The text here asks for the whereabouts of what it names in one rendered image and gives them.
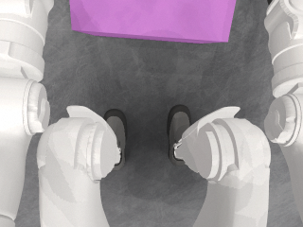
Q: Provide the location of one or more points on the robot right forearm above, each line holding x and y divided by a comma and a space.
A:
284, 24

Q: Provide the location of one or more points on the right robot foot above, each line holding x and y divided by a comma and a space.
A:
179, 120

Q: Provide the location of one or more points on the right robot upper arm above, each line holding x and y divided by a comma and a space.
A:
284, 125

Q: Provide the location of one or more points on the robot left forearm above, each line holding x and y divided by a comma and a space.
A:
23, 27

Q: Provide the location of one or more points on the carton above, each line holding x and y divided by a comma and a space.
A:
179, 21

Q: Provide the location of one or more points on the robot left thigh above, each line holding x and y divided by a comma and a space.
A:
78, 155

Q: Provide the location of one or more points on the left robot upper arm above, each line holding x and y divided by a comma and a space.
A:
24, 111

